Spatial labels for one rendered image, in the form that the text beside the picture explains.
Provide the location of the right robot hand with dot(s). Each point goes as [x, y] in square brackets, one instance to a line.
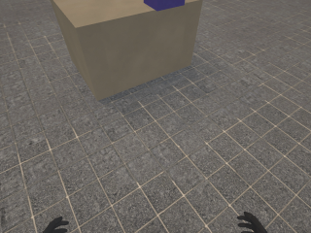
[256, 226]

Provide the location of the left robot hand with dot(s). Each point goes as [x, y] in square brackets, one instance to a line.
[56, 223]

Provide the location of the carton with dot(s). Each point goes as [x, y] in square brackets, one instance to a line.
[160, 5]

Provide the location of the pedestal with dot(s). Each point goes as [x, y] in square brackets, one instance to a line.
[119, 44]

